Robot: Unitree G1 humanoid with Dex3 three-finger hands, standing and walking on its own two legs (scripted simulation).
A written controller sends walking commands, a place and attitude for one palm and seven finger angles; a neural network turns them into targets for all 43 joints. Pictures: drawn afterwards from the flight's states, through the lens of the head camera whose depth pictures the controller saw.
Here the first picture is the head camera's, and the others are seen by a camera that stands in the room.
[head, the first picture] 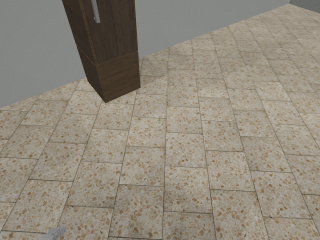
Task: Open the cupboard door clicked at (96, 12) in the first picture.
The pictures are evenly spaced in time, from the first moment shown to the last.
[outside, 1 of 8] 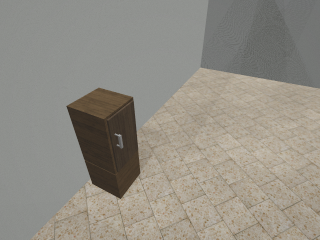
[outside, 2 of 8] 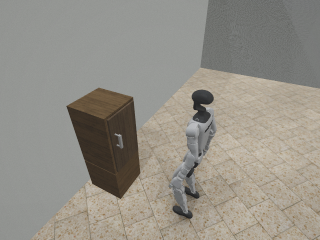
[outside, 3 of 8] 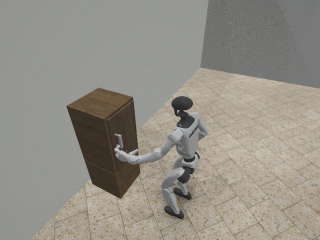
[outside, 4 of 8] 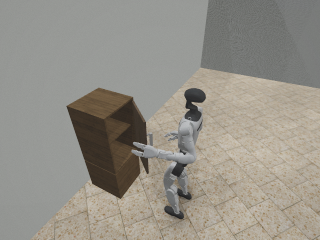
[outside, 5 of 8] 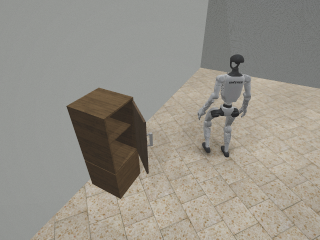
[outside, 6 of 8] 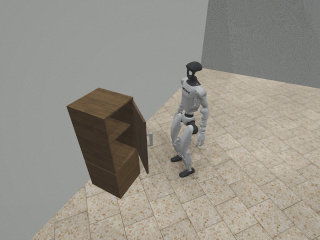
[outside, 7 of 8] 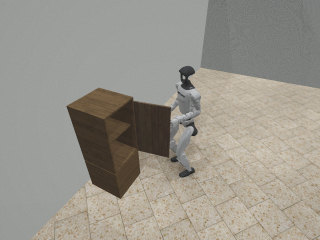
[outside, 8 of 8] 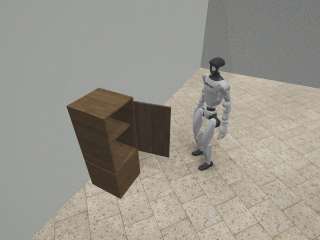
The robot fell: no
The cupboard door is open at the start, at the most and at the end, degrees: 0 101 100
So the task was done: yes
